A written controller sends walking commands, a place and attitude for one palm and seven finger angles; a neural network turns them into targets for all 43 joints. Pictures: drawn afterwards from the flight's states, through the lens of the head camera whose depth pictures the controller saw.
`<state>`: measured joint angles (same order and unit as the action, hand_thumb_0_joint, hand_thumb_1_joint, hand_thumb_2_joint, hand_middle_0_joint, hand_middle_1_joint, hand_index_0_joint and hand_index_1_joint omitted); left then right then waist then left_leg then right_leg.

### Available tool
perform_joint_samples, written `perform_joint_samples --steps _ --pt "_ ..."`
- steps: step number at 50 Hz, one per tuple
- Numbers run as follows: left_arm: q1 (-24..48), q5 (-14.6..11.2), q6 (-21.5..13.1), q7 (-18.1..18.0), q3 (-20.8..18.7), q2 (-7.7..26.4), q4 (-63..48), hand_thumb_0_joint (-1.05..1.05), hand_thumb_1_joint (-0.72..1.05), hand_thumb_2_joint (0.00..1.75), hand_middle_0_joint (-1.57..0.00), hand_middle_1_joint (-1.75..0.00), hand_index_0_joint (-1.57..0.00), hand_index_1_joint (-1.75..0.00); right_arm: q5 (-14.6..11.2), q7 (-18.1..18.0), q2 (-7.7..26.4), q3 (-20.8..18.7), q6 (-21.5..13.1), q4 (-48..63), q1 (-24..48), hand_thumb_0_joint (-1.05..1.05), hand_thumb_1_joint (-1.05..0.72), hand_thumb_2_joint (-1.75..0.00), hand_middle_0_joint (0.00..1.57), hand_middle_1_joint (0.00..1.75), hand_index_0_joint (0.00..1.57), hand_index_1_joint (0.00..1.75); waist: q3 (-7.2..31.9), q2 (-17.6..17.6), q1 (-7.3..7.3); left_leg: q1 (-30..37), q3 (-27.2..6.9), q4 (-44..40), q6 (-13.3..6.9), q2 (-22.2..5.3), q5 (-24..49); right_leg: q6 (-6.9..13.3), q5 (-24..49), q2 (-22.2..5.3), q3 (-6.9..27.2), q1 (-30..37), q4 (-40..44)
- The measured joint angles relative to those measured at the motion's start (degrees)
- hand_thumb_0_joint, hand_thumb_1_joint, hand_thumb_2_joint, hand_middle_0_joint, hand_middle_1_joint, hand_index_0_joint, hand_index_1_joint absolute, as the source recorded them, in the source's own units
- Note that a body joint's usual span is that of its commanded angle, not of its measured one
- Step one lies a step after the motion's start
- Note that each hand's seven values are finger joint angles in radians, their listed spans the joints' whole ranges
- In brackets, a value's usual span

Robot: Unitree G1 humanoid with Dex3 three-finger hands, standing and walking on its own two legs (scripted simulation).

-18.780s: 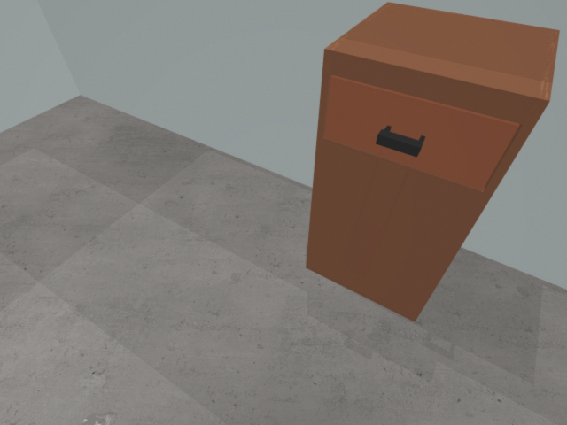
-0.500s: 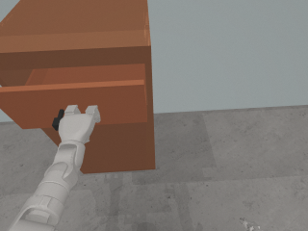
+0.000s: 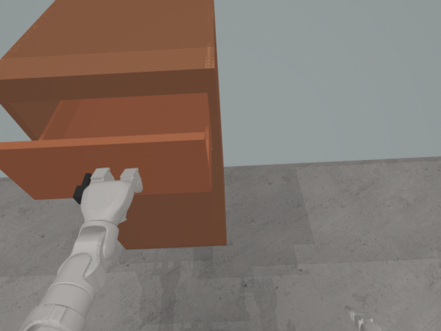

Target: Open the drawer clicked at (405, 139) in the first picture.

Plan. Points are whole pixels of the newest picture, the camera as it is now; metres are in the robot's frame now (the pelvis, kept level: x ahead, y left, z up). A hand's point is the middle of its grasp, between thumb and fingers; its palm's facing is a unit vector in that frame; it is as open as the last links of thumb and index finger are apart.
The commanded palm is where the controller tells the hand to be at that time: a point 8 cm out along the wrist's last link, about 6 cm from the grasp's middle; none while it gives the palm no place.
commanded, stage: pull the drawer open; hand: left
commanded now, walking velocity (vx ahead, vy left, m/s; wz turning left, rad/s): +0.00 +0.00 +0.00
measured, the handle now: (105, 185) +0.39 +0.26 +0.02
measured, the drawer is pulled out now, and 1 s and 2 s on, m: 0.14 0.27 0.29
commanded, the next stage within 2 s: open the thumb to release the handle in 1.36 s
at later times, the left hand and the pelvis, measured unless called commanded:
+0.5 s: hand (113, 240) +0.28 +0.22 +0.00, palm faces +0.00 -0.07 -1.00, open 5.9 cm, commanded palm +0.24 +0.24 +0.06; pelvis +0.01 +0.00 +0.00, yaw -1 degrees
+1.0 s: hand (104, 277) +0.21 +0.22 +0.00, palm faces +0.00 -0.08 -1.00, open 6.0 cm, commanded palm +0.18 +0.23 +0.06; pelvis +0.00 +0.00 +0.00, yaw -1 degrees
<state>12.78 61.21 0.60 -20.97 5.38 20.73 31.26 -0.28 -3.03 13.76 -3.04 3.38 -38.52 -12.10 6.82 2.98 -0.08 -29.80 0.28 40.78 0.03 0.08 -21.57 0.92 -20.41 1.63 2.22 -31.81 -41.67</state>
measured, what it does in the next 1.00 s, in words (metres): stands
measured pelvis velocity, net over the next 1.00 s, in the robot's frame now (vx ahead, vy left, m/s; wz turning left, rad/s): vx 0.00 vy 0.00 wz -0.02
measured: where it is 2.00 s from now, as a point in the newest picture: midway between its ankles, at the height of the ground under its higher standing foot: outside the picture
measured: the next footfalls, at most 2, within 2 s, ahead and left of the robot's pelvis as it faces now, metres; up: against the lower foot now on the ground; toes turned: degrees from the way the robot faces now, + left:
none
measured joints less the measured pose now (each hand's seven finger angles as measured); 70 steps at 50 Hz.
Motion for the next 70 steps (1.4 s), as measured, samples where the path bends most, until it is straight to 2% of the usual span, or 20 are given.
perform_joint_samples --steps 15,30,51,64,70 --pt "-10.69 -0.32 0.39 -0.48 -0.37 -0.31 -10.33 0.02 0.66 0.8 -0.27 -1.35 -0.42 -1.35 0.15 0.18 0.01 -0.01 -1.12 0.55 2.44 0.01 -0.91 -0.9 0.21 0.3 0.2 0.3 -0.07 -0.4 0.67 2.39 0.64 -1.02 0.16 -0.25 -0.15 0.13 -0.17 0.27 0.65 1.89 0.47" --pt "-20.27 0.28 1.14 -0.71 1.03 -0.99 -20.01 0.03 0.65 0.8 -0.27 -1.35 -0.42 -1.35 0.82 0.69 -1.08 1.17 -1.25 1.56 5.88 0.01 -0.91 -0.9 0.21 0.3 0.2 0.3 -0.6 -0.67 2.43 4.34 0.81 -1.08 0.12 -0.13 -0.59 0.07 -0.7 0.17 0.82 3.7 0.29" --pt "-34.45 0.38 0.88 -2.2 0.48 -1.04 -31.37 0.02 0.64 0.78 -0.29 -1.35 -0.42 -1.35 1.99 2.09 -1.05 1.38 -1.37 2.06 6.47 0.01 -0.9 -0.9 0.21 0.3 0.2 0.3 -1.06 -0.43 3.29 4.78 1.07 0.42 0.46 -0.34 -1.32 0.43 -1.55 0.45 1.06 3.75 -1.75" --pt "-39.09 0.11 -0.92 -3.31 -0.22 -0.28 -34.18 0.03 0.64 0.79 -0.29 -1.35 -0.42 -1.35 2.46 1.86 -1.23 1.66 -1.33 2.03 7.12 0.01 -0.91 -0.9 0.21 0.3 0.2 0.3 -1.42 -0.51 3.94 3.95 0.69 1.96 0.87 -0.47 -1.38 0.85 -1.81 0.61 0.66 2.87 -3.54" --pt "-39.81 -0.52 -1.49 -2.83 -1.68 -0.18 -34.58 0.03 0.64 0.77 -0.28 -1.35 -0.42 -1.34 2.47 1.9 -1.84 2.13 -1.21 2.17 7.55 0.01 -0.9 -0.9 0.21 0.3 0.2 0.3 -1.23 -1.1 3.51 3.86 1.22 1.93 1.06 -0.79 -1.28 1.02 -1.6 0.99 1.18 2.37 -3.83"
